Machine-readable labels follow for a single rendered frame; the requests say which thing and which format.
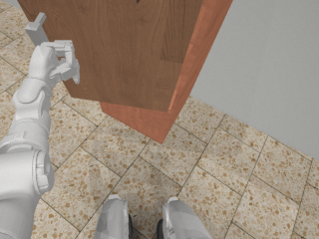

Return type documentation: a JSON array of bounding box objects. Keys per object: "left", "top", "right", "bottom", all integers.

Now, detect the robot left thigh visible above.
[{"left": 93, "top": 198, "right": 129, "bottom": 239}]

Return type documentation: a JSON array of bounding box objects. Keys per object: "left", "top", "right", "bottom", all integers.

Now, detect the left robot forearm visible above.
[{"left": 0, "top": 78, "right": 53, "bottom": 154}]

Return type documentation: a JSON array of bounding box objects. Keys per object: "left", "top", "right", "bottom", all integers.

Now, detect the handle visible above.
[{"left": 25, "top": 12, "right": 66, "bottom": 62}]

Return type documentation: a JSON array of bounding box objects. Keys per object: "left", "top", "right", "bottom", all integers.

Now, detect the cupboard door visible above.
[{"left": 17, "top": 0, "right": 203, "bottom": 113}]

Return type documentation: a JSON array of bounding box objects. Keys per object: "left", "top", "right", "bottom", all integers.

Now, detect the left robot hand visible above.
[{"left": 28, "top": 40, "right": 80, "bottom": 90}]

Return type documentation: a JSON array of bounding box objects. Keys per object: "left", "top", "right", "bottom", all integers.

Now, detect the robot left upper arm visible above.
[{"left": 0, "top": 149, "right": 55, "bottom": 239}]

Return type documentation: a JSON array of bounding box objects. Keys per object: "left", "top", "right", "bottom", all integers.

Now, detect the left robot shin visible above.
[{"left": 102, "top": 194, "right": 130, "bottom": 239}]

